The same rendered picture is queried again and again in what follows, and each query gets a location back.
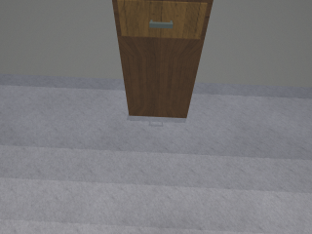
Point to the cabinet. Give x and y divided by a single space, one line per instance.
159 72

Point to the drawer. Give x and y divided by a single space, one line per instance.
187 18

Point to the handle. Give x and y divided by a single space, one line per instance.
160 24

